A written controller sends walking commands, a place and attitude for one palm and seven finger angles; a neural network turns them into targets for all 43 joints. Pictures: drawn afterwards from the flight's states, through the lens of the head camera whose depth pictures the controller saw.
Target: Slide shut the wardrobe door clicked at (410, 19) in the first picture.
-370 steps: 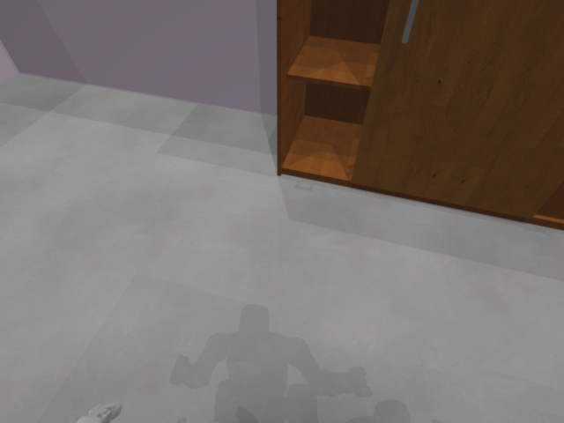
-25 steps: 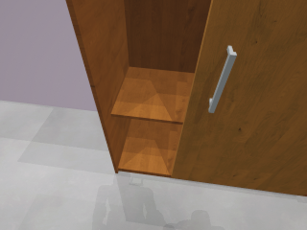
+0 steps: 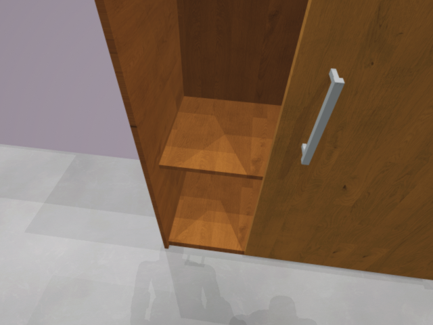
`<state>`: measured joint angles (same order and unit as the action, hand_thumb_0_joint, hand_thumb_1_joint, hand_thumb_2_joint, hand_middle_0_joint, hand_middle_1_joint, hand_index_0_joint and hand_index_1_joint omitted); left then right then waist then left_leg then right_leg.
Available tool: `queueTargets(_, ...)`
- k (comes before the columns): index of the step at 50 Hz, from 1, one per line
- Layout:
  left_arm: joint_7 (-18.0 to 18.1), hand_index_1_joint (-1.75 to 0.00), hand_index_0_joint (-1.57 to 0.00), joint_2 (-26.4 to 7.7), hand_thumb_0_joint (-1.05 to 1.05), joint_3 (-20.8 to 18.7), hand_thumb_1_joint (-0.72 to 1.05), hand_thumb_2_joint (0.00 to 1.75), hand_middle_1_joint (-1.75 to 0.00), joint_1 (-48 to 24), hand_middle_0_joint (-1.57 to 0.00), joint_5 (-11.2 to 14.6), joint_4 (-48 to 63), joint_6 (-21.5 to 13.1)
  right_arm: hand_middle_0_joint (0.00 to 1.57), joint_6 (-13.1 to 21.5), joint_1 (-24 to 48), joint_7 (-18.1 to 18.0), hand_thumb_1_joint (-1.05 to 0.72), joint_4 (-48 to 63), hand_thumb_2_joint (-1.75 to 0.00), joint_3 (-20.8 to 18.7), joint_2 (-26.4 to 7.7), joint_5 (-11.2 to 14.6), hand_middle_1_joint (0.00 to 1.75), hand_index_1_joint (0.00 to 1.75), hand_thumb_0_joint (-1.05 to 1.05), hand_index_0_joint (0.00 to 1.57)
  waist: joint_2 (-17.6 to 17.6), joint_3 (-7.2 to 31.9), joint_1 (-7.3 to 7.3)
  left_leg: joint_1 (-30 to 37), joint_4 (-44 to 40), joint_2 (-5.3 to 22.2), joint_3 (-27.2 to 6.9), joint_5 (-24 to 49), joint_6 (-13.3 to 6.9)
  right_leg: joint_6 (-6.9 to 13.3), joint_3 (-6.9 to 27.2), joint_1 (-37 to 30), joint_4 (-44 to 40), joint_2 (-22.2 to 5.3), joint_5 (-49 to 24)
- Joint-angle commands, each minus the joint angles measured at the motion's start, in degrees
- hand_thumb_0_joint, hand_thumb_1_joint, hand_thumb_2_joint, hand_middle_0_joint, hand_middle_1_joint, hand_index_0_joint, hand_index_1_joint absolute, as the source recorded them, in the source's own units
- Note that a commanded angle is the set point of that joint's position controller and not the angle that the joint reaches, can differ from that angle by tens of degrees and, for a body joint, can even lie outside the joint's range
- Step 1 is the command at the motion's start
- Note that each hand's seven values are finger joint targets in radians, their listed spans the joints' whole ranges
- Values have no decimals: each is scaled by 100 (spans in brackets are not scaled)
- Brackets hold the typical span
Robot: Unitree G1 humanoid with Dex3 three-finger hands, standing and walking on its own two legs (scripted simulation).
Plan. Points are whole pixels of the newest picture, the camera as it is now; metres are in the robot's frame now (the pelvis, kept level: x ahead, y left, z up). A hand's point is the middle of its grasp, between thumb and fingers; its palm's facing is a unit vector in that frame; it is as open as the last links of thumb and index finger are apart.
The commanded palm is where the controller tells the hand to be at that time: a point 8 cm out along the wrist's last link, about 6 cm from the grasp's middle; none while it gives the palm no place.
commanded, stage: look again from close up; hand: right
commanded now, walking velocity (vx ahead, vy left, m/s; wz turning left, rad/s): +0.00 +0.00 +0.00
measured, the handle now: (318, 121) +0.52 -0.19 +0.11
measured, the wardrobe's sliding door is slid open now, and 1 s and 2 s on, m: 0.37 0.37 0.37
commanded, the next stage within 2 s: raise the hand with hooked fingers in 0.16 s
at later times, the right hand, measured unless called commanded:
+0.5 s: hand (343, 295) +0.19 -0.19 +0.01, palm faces +0.19 +0.97 -0.15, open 7.6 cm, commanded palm +0.10 -0.23 -0.04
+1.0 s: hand (361, 320) +0.15 -0.20 +0.03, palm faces -0.06 +1.00 -0.05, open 10.5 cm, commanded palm +0.11 -0.28 +0.02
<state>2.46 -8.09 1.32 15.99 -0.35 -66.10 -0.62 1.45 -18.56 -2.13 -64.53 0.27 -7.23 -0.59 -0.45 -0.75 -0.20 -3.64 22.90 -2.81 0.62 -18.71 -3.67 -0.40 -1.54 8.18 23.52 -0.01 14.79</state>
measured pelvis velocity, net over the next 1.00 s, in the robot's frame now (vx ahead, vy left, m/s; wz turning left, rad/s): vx -0.09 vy -0.02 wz -0.06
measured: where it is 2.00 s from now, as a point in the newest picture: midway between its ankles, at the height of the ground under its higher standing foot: outside the picture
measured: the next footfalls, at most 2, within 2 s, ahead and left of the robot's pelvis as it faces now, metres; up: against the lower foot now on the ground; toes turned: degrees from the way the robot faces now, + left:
none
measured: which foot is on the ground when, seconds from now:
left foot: down 0.00-1.00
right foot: down 0.00-1.00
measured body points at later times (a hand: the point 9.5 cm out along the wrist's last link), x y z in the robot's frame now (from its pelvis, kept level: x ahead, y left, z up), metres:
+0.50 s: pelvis -0.03 -0.01 -0.02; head -0.03 +0.02 +0.43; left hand +0.11 +0.25 -0.13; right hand +0.17 -0.25 +0.02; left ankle -0.07 +0.07 -0.74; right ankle -0.02 -0.13 -0.74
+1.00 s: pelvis -0.09 -0.02 -0.06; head -0.08 -0.02 +0.39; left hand +0.10 +0.17 -0.13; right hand +0.15 -0.26 +0.03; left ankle -0.07 +0.07 -0.74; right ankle -0.03 -0.13 -0.74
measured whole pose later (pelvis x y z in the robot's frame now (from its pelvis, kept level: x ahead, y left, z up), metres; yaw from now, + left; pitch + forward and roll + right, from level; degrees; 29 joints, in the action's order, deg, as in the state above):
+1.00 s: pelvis -0.09 -0.02 -0.06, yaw -4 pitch +6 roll +3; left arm 3.7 -11.0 6.6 14.2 1.5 -33.1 -13.3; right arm 14.7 -10.7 17.3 -2.0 -6.0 -15.8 15.2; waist 2.6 5.1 -0.9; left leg -32.3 52.5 -2.2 6.4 -26.2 -2.8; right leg 1.0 2.9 39.5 55.1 0.3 21.2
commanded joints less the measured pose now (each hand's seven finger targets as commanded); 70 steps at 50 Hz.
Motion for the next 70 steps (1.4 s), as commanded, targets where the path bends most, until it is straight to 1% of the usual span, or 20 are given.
queueTargets(1,37,-30,-20,-426,0,-67,90,90,-30,351,-20,-12,128,-90,20,51,-521,-54,-90,95,-90,-81,-604,8,30,30,0,20,-113,-355,-22,-376,-335,882,-532,2645,132,215,296,-65,-167,-534,-1438)
queueTargets(12,44,-30,-20,-397,0,-69,90,90,-30,371,-20,-17,100,-81,20,50,-594,-52,-90,70,-90,-86,-571,13,30,30,0,20,-42,-378,-26,-374,-409,876,-560,2504,153,201,307,-37,-170,-505,-1293)
queueTargets(13,-46,-30,-20,-583,0,-133,90,90,-30,-359,-20,31,591,-156,20,275,-971,-282,-90,-24,-90,-114,-748,-106,30,30,0,20,-275,-607,-252,-657,-308,1285,-1154,5877,657,22,-41,678,1421,-379,-1198)
queueTargets(14,190,-30,-20,-1722,0,-286,90,90,-30,-6,-20,186,2528,-1009,20,1482,3358,-130,-88,8798,-89,-220,-1857,1114,32,32,0,20,898,2113,592,-177,401,856,-618,4822,270,338,-30,-904,334,25,-2011)
queueTargets(15,381,-30,-20,-1186,0,-38,90,90,-30,-752,-20,283,2452,-1431,20,1357,2885,-338,-85,8702,-88,-433,-2219,828,33,33,0,20,1648,1400,255,-686,460,455,-574,3572,191,355,-256,-1054,488,-28,-2672)
queueTargets(16,328,-30,-20,-1371,0,-337,90,90,-30,-155,-20,-1,2106,-1657,21,997,1161,-504,-83,7360,-87,-305,-1444,700,34,34,0,21,2168,1892,68,-746,496,378,-382,2201,57,223,133,-1277,266,-173,-3213)
queueTargets(17,239,-30,-20,-917,0,-262,90,90,-30,-140,-20,258,1963,-1651,21,285,-738,-479,-81,5275,-86,383,-52,783,36,36,0,21,811,900,149,-1059,573,416,23,1946,197,339,310,-600,320,-300,-3261)
queueTargets(19,282,-30,-20,-1287,0,-413,90,90,-30,-248,-20,294,2636,-1746,21,536,109,-243,-76,7266,-84,282,-316,1019,39,39,0,21,-130,1140,216,-1339,758,416,149,2575,325,389,351,-161,868,-201,-2649)
queueTargets(22,204,-30,-20,-1339,0,-467,90,90,-30,-189,-20,13,2930,-1897,22,1206,-257,104,-69,6326,-81,191,-33,955,43,43,0,22,-1468,570,441,-2429,1100,435,261,2384,577,295,483,1045,1501,80,-1259)
queueTargets(24,46,-30,-20,-1332,0,-533,90,90,-30,-535,-20,0,3142,-1904,22,1841,-1337,611,-64,5420,-79,40,273,1184,47,47,0,22,-2168,264,40,-2905,1465,414,294,1720,583,164,503,2119,1797,65,-514)
queueTargets(25,-62,-30,-20,-1322,0,-569,90,90,-30,-637,-20,41,3282,-1902,22,2145,-1947,1024,-62,5204,-78,-359,50,1378,48,48,0,22,-1770,406,-305,-2637,1714,460,103,1980,473,100,427,2388,1976,141,-554)
queueTargets(27,-200,-30,-20,-1458,0,-595,90,90,-30,-849,-20,31,3605,-1843,22,2758,-1748,1862,-57,5592,-76,-886,-429,1828,51,51,0,22,-1020,1115,-447,-2363,2142,616,-253,2293,374,-44,228,2716,2370,256,-463)
queueTargets(30,-181,-30,-20,-1383,0,-604,90,90,-30,-1096,-20,66,4282,-1493,23,2423,-1296,1950,-50,6306,-73,-1590,-1341,1660,55,55,0,23,-52,1460,-679,-2261,2192,579,-479,1232,268,60,-37,2946,2469,360,-138)
queueTargets(36,-2,-30,-20,-1147,0,-475,90,90,-30,-820,-20,41,4710,-1254,24,2580,1317,785,-36,8510,-67,-1143,-1064,1403,64,64,0,24,216,1471,61,-3376,2025,222,-381,-1047,181,297,313,2576,2639,57,745)
queueTargets(40,119,-30,-20,-1195,0,-259,90,90,-30,-681,-20,6,4445,-1563,25,3186,1659,1026,-27,8884,-63,-554,-995,1375,70,70,0,25,728,1495,356,-3673,2170,98,-163,-913,125,334,535,2240,2651,-35,810)
queueTargets(44,241,-30,-20,-1336,0,-79,90,90,-30,-564,-20,113,4228,-1798,25,2498,1413,1717,-18,7533,-59,-415,-1211,1469,76,76,0,25,316,1004,435,-3399,1763,100,-111,-1064,203,330,642,2477,2390,19,1091)
queueTargets(50,293,-30,-20,-1236,0,-17,90,90,-30,-996,-20,256,4483,-1675,26,681,763,1864,-4,7029,-53,-1692,-1792,1926,86,86,0,26,-21,1522,-424,-2203,1330,273,-151,-888,231,260,516,2319,1852,87,560)
queueTargets(56,65,-30,-20,-1185,0,-66,90,90,-30,-746,-20,85,4303,-1770,27,1442,1097,999,10,8220,-47,-2053,-1844,1812,94,94,0,27,423,1305,-265,-2415,1610,94,258,43,159,205,550,1708,1587,-18,-110)
queueTargets(61,56,-30,-20,-1416,0,-114,90,90,-30,-540,-20,122,4115,-1927,28,1727,1576,1442,22,7877,-42,-1475,-1687,1695,102,102,0,28,554,1079,134,-2661,1437,77,266,-265,186,256,597,1537,1524,-26,419)
queueTargets(70,281,-30,-20,-1495,0,-63,90,90,-30,-670,-20,206,4030,-2024,29,922,2112,1872,43,7618,-33,-2466,-2550,2023,115,115,0,29,448,1344,-221,-1949,1119,58,366,185,166,216,777,925,998,1,50)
